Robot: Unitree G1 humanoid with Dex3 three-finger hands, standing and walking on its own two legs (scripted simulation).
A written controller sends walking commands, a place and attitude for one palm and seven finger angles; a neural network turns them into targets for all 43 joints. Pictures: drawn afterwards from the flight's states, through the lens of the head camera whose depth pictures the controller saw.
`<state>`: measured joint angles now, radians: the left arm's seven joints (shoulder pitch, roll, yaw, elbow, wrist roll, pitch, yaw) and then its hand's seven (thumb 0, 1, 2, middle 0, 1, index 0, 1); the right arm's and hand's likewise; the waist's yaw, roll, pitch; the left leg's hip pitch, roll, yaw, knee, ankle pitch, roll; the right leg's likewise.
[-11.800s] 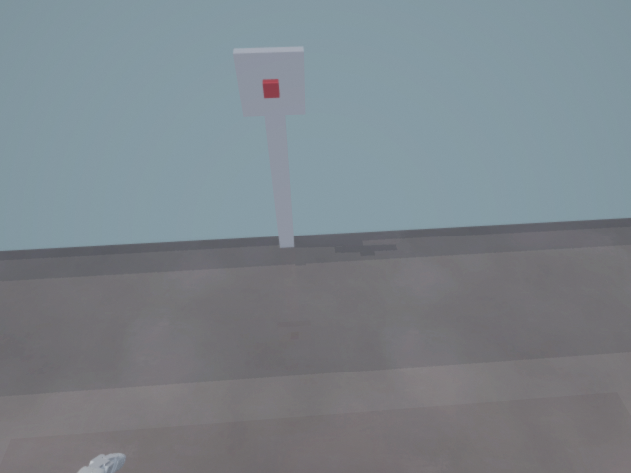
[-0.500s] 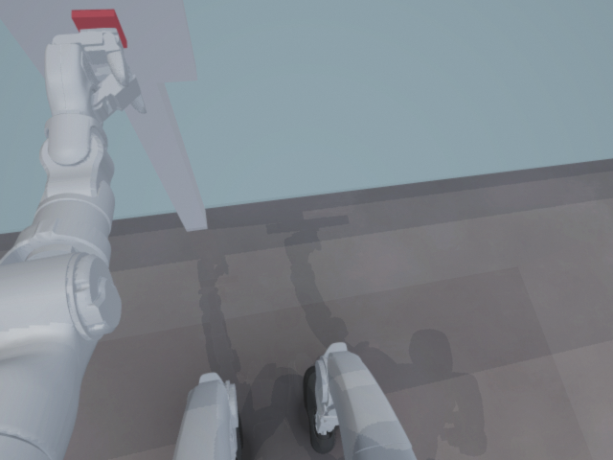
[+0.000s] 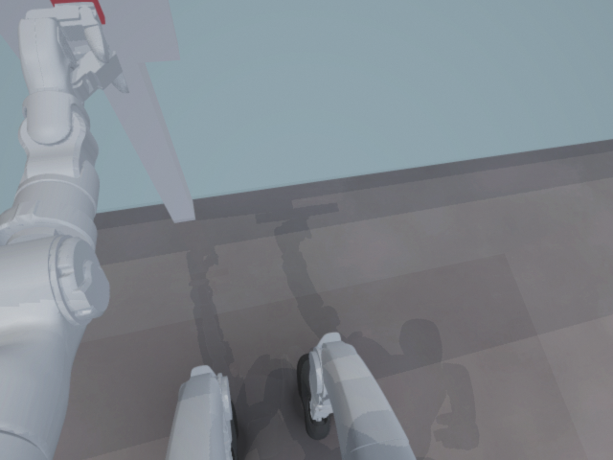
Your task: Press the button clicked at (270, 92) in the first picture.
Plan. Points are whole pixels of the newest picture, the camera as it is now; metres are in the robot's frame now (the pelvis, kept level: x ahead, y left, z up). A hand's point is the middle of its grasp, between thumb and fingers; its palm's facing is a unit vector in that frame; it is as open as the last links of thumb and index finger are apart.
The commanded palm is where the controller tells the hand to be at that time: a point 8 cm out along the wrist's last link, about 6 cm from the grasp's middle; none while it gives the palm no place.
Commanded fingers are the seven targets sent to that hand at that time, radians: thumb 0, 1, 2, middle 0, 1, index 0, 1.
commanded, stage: pull the fist back off the button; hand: left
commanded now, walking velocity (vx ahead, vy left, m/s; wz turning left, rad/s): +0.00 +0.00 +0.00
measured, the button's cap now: out of the picture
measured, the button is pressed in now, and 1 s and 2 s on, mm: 10 0 0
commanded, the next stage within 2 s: draw the hand back to the body in 0.84 s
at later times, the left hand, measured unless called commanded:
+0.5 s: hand (123, 93) +0.54 +0.13 +0.05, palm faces +0.06 -1.00 -0.03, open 3.1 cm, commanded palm +0.50 +0.18 +0.06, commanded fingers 0.00 0.90 0.90 -1.30 -1.50 -1.30 -1.50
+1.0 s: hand (129, 135) +0.48 +0.12 +0.07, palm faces +0.06 -1.00 -0.05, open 3.1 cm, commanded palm +0.43 +0.18 +0.08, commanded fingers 0.00 0.90 0.90 -1.30 -1.50 -1.30 -1.50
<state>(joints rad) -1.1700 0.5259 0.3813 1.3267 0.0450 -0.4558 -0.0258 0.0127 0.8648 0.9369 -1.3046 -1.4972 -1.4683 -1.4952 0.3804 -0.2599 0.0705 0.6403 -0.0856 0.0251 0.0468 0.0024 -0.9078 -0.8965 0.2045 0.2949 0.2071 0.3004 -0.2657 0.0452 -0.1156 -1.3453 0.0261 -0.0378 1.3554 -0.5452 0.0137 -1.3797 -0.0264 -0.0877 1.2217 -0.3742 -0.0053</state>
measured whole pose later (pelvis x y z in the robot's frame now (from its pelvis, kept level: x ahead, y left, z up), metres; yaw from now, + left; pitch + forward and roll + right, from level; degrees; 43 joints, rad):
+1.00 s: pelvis +0.05 -0.01 +0.03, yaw +2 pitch +24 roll +0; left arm -0.54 0.20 0.20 0.77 -0.07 -0.52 -0.01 0.02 0.90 0.90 -1.31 -1.50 -1.30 -1.50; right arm 0.23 -0.23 -0.01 0.60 -0.04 0.02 0.02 0.00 -0.91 -0.90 0.20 0.29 0.21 0.30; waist -0.09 0.03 -0.15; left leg -1.05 0.01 -0.01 1.22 -0.59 -0.01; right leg -1.13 -0.03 -0.06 1.17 -0.46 -0.02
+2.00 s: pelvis +0.10 -0.01 +0.14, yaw +2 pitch -2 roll -1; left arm 0.45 0.30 0.19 -0.37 -0.03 -0.05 0.09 0.02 0.89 0.90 -1.31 -1.50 -1.30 -1.49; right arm 0.19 -0.22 0.06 0.60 -0.02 -0.10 -0.07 0.01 -0.91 -0.90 0.20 0.30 0.21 0.30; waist 0.07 0.08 0.00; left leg -0.05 0.01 0.00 0.42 -0.32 0.00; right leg -0.14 -0.02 -0.06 0.42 -0.24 0.00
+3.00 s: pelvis +0.02 +0.01 +0.14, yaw +0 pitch +0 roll +0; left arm 0.62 0.37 0.37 -0.52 -0.02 -0.20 0.13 0.01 0.89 0.90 -1.31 -1.50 -1.30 -1.49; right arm 0.19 -0.23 -0.01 0.57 0.00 -0.02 -0.09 0.01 -0.91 -0.90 0.20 0.29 0.21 0.30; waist 0.00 0.03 0.01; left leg -0.25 -0.02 0.04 0.50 -0.25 0.03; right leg -0.33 -0.05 -0.02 0.46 -0.13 0.02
